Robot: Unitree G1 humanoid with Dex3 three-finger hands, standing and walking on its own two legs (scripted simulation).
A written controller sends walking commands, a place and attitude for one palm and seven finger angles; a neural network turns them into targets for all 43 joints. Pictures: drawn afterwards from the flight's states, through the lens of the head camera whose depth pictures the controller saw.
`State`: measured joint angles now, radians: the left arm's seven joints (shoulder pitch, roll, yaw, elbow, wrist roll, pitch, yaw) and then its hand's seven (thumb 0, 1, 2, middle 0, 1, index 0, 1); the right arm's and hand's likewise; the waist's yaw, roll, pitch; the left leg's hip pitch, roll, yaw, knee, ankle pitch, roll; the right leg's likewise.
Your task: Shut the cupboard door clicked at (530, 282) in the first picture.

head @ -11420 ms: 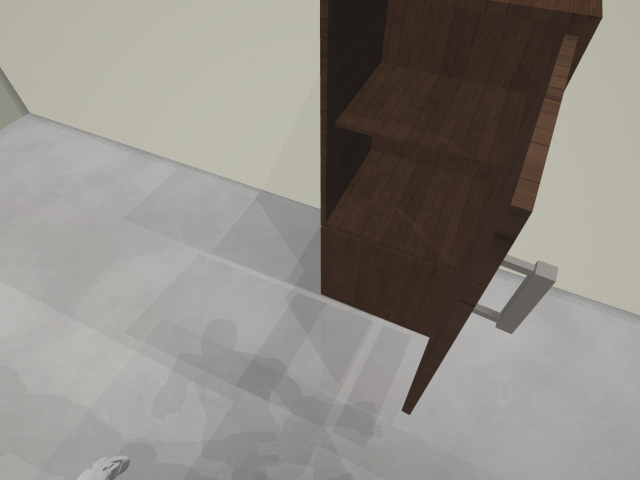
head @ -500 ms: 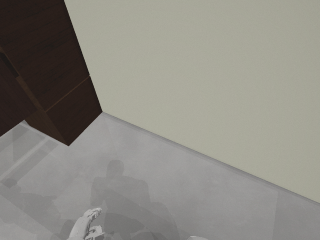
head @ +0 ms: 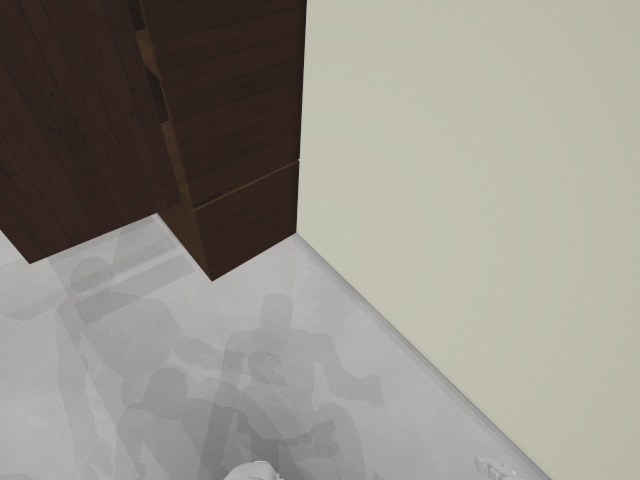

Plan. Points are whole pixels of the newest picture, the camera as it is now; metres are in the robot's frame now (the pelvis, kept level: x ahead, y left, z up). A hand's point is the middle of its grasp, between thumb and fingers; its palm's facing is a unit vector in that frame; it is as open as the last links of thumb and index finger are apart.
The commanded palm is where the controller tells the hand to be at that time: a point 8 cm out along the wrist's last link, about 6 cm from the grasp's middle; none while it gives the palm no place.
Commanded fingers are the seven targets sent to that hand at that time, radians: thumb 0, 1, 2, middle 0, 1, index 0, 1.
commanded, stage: walk to a spot facing it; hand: left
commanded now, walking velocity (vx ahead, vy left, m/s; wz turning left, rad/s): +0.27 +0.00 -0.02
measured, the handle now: out of the picture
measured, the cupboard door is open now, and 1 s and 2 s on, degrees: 86 86 86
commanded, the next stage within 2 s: turn to face it in 0.08 s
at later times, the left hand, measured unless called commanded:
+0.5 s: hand (202, 390) +0.24 +0.21 -0.14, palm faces +0.11 -0.97 -0.19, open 7.4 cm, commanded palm none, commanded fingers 0.00 0.90 0.90 -0.20 -0.30 -0.20 -0.30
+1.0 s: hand out of the picture +0.07 +0.24 -0.17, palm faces +0.44 -0.86 -0.25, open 7.4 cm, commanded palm none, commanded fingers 0.00 0.90 0.90 -0.20 -0.30 -0.20 -0.30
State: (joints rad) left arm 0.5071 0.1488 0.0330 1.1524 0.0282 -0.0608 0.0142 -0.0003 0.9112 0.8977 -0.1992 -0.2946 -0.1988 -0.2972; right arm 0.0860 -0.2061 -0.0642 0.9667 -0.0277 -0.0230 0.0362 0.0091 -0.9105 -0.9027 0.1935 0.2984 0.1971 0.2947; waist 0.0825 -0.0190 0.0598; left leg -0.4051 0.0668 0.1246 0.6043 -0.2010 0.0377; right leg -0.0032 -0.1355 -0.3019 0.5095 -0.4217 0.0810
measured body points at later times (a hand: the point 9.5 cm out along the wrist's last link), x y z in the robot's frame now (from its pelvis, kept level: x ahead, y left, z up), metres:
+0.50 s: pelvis +0.13 +0.02 +0.02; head +0.14 +0.03 +0.47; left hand +0.24 +0.26 -0.12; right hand +0.12 -0.21 -0.14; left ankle +0.09 +0.09 -0.72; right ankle +0.19 -0.11 -0.69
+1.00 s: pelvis +0.13 +0.03 +0.00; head +0.15 +0.06 +0.45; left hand +0.05 +0.28 -0.15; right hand +0.35 -0.18 -0.12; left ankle +0.10 +0.14 -0.72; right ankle +0.19 -0.10 -0.72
